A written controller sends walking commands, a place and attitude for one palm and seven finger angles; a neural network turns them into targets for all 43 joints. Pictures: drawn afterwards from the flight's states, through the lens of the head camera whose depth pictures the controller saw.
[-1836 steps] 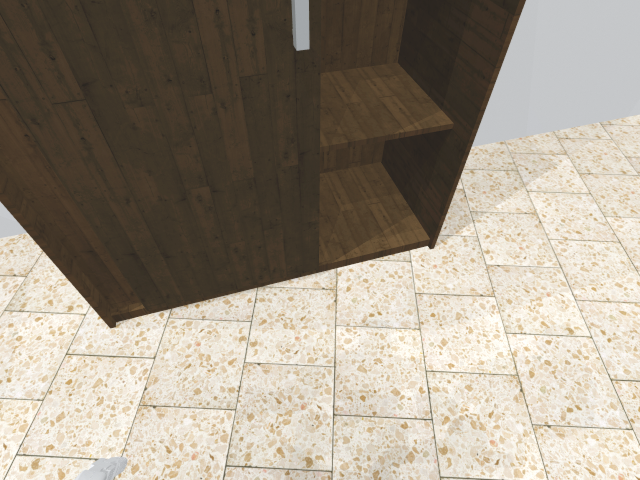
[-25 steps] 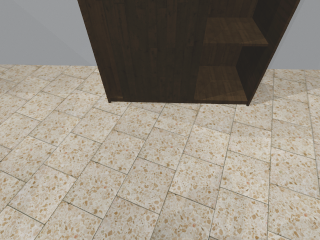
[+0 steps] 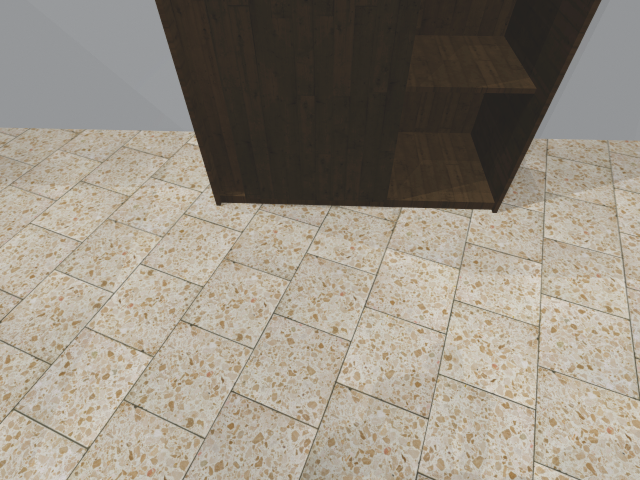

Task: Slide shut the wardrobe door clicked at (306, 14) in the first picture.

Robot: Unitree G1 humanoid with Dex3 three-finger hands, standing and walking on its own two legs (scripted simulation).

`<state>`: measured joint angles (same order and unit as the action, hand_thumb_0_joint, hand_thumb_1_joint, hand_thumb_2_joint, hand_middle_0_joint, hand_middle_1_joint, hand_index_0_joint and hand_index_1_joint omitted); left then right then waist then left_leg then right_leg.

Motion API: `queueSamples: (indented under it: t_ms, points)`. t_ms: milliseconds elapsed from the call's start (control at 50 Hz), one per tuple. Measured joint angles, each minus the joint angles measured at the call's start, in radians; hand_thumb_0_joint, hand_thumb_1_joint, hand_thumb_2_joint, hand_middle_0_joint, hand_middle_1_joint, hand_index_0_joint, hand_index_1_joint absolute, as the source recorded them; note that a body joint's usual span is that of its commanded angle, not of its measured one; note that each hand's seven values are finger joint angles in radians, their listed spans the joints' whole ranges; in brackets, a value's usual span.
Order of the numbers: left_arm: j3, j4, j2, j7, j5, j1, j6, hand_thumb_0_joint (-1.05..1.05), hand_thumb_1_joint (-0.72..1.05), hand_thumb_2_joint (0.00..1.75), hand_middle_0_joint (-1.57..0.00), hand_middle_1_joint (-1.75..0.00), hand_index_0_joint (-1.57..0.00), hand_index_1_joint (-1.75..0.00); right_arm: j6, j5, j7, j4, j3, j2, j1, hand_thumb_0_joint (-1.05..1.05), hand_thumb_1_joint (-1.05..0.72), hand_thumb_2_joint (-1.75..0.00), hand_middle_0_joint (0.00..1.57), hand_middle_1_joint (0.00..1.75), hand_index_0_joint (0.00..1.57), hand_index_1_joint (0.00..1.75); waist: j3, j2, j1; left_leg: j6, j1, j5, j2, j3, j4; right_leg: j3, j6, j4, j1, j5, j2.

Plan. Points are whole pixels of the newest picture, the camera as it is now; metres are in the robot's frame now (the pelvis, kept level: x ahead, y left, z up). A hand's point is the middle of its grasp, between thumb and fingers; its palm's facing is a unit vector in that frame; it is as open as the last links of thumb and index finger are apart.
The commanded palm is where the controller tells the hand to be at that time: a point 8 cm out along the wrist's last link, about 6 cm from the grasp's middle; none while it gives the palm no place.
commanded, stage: look to check the result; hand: left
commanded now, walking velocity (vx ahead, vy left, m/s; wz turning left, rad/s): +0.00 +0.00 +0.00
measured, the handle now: out of the picture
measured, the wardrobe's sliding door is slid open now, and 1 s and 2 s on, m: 0.48 0.48 0.48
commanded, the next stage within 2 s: walk to a spot facing it in 0.66 s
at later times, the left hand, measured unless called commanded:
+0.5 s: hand out of the picture -0.01 +0.16 -0.17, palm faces +0.06 -0.98 -0.18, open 7.4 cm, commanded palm none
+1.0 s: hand out of the picture -0.01 +0.16 -0.18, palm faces +0.02 -0.99 -0.17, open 7.4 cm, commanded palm none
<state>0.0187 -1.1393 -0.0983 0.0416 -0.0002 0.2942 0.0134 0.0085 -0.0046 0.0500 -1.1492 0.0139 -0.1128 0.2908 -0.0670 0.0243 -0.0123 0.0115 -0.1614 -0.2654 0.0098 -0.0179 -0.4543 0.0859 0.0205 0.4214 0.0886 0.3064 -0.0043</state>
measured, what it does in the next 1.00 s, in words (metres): stands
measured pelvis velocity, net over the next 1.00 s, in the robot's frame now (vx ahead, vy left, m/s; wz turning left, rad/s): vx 0.02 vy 0.00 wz -0.07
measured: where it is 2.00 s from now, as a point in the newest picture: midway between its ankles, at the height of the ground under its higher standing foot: (381, 435)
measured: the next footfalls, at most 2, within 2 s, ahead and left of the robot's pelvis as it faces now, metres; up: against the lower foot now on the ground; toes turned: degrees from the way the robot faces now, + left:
right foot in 1.42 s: +0.25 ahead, -0.17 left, +0.00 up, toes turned -22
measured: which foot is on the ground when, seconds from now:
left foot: down 0.00-1.00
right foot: down 0.00-1.00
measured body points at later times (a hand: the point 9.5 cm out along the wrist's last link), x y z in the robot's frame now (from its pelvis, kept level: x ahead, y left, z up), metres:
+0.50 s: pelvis +0.00 +0.00 +0.00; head +0.02 -0.01 +0.45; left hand -0.01 +0.21 -0.16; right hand -0.02 -0.20 -0.17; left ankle -0.01 +0.13 -0.74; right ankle -0.05 -0.10 -0.74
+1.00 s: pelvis +0.02 +0.00 -0.01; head +0.04 -0.01 +0.44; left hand -0.01 +0.21 -0.17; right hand -0.02 -0.21 -0.18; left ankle -0.01 +0.13 -0.74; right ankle -0.05 -0.10 -0.74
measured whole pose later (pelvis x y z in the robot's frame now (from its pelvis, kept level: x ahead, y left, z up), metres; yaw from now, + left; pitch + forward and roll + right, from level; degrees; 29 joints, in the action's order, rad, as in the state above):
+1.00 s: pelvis +0.02 +0.00 -0.01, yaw -4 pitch -1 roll -1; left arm 0.06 -1.13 -0.10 0.01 0.02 0.35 0.00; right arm 0.00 -0.02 0.03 -1.13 0.04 -0.14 0.32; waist -0.05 0.04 0.00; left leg 0.00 -0.21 -0.39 0.06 0.03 -0.61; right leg 0.03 0.04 0.53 0.14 0.39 0.04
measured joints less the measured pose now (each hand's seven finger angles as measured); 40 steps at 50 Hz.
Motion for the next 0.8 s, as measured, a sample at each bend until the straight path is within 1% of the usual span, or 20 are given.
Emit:
queueSamples:
  t_ms: [800]
  points:
    - [0.001,-0.002,-0.001,0.0,0.0,-0.003,-0.001,0.0,0.91,0.9,-0.2,-0.29,-0.2,-0.3,0.002,0.0,0.002,-0.001,-0.002,-0.004,0.001,0.0,-0.91,-0.9,0.2,0.3,0.2,0.3,0.0,0.003,0.0,0.0,0.008,0.0,-0.002,0.003,0.008,-0.003,0.0,0.002,-0.002,0.004,-0.002]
